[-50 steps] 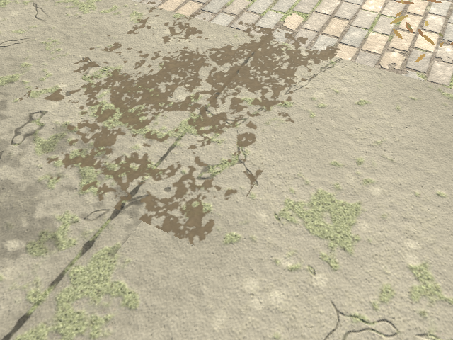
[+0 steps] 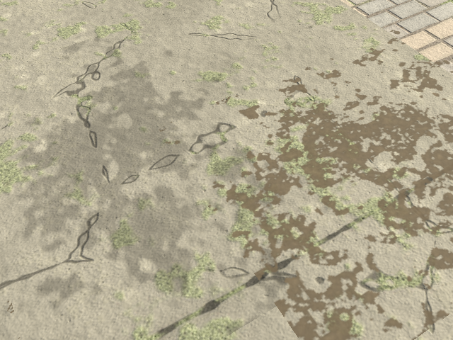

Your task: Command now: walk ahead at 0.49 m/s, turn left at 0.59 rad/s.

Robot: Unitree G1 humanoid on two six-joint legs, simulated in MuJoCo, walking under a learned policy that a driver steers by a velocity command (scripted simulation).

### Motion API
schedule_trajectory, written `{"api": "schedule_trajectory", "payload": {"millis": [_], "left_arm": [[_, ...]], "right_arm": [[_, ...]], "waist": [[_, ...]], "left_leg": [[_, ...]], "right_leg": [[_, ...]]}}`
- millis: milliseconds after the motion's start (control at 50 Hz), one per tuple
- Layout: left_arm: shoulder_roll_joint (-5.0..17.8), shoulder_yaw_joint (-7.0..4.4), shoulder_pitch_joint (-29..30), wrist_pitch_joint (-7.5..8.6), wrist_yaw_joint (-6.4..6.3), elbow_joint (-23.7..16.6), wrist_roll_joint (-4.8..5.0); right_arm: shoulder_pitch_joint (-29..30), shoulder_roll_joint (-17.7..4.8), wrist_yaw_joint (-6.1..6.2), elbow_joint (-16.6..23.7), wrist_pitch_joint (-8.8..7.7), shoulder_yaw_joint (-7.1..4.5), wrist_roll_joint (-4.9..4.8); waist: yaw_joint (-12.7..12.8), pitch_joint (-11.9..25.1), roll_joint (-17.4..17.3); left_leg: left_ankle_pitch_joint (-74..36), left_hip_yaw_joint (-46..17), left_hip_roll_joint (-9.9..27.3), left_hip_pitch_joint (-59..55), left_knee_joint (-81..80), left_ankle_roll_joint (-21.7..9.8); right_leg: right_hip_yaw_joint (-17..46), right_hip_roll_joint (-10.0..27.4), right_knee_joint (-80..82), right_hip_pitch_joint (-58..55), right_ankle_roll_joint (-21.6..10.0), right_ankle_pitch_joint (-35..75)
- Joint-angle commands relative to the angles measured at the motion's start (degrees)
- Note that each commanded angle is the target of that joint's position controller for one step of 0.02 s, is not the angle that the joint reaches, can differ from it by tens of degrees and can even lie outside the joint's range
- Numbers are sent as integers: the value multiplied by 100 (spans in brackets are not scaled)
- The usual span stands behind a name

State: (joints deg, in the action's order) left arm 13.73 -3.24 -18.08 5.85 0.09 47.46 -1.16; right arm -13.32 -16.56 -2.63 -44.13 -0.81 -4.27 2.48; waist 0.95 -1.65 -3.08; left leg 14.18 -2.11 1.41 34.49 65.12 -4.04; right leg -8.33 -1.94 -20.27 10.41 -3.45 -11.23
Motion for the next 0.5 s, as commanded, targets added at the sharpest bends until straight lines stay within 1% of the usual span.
{"api": "schedule_trajectory", "payload": {"millis": [20,80,120,180,200,220,240,260,280,300,320,340,360,380,400,420,440,460,480,500], "left_arm": [[441,-67,-122,138,24,-196,14],[476,-60,-267,115,31,-91,10],[567,-69,-421,96,4,-24,16],[728,-98,-724,19,-61,120,9],[772,-105,-814,-25,-84,178,4],[827,-110,-863,-72,-107,227,-2],[918,-125,-898,-119,-130,272,-6],[1023,-143,-923,-173,-151,310,-12],[1098,-152,-912,-229,-162,313,-3],[1007,-100,-954,-251,-156,286,13],[417,71,-1111,-219,-56,-38,131],[552,21,-963,-191,-6,-209,120],[782,-56,-254,-196,-17,-320,106],[600,20,-100,-137,1,-331,176],[523,31,-223,-150,21,-196,147],[488,26,-409,-246,47,-85,35],[430,27,-663,-354,86,77,-26],[409,8,-719,-422,128,135,-42],[376,-10,-700,-459,165,148,-30],[347,-23,-562,-480,190,134,-19]], "right_arm": [[102,-8,-96,413,13,47,4],[687,90,-153,594,-22,125,-38],[1150,137,-204,738,-45,174,-45],[1616,110,-241,913,-45,196,-31],[1691,85,-234,953,-44,191,-12],[1679,59,-215,967,-41,178,7],[1569,18,-185,947,-38,155,24],[1253,-59,-154,867,-47,114,38],[606,-182,-111,676,-88,42,54],[-395,-371,-33,326,-141,-62,135],[-976,-896,75,254,-162,-198,200],[-1158,-1127,139,273,-113,-239,-38],[-1045,-976,216,168,-80,-215,-91],[-733,-715,253,89,-139,-145,-111],[-497,-475,249,36,-205,-69,-103],[-309,-303,246,-12,-272,-3,-128],[-201,-176,238,-28,-334,44,-129],[-271,-143,230,-86,-406,61,-132],[-328,-191,226,-163,-456,53,-151],[-390,-235,225,-226,-490,43,-159]], "waist": [[-125,-42,652],[-36,-152,663],[91,-236,696],[233,-372,705],[251,-384,707],[219,-342,729],[147,-221,807],[-5,11,881],[-280,402,861],[-699,971,584],[-775,1781,-475],[-739,2236,-765],[-811,1537,-23],[-595,892,68],[-313,538,329],[-76,344,256],[39,309,145],[65,279,103],[113,208,67],[108,102,36]], "left_leg": [[-581,-164,287,711,-199,62],[-1295,118,258,608,-1163,76],[-1522,401,233,357,-1860,27],[-1170,702,167,212,-2526,-103],[-917,794,98,166,-2693,-175],[-622,901,-32,-1,-2848,-267],[-293,1025,-227,-298,-2954,-373],[-5,1106,-456,-739,-3054,-499],[87,1114,-700,-1522,-3293,-652],[-71,716,-620,-3067,-3637,-859],[906,-1678,1132,-5151,-3831,-1393],[143,-4068,2279,-5551,-4744,-1833],[-803,-2962,2010,-5135,-4702,-1614],[-1666,-2090,1810,-4288,-4742,-1437],[-2056,-1467,1515,-3589,-4896,-1116],[-2203,-1034,1281,-3077,-5057,-906],[-2167,-708,1150,-2764,-5232,-780],[-2332,-548,1082,-2659,-5341,-735],[-2414,-357,1031,-2643,-5448,-685],[-2392,-176,991,-2639,-5554,-621]], "right_leg": [[1034,1692,1219,-311,-673,1206],[389,1496,1169,-356,-527,1634],[113,1490,1143,-410,-456,1764],[-78,1650,1020,-907,-410,2031],[-146,1702,875,-1135,-392,2326],[-256,1732,610,-1327,-360,2986],[-378,1757,200,-1476,-321,3954],[-484,1771,-441,-1579,-294,4806],[-587,1752,-1417,-1458,-261,5098],[-640,1648,-2714,-603,-145,4242],[-648,1214,-4674,1579,113,1037],[81,309,-6021,2746,264,-1992],[683,600,-6105,3224,201,-1326],[787,754,-5748,3086,140,-926],[870,915,-5201,2702,112,-761],[932,966,-4884,2335,131,-696],[984,927,-4745,2017,150,-608],[996,843,-4716,1937,147,-514],[1026,793,-4642,2035,145,-354],[1057,774,-4540,2206,146,-138]]}}
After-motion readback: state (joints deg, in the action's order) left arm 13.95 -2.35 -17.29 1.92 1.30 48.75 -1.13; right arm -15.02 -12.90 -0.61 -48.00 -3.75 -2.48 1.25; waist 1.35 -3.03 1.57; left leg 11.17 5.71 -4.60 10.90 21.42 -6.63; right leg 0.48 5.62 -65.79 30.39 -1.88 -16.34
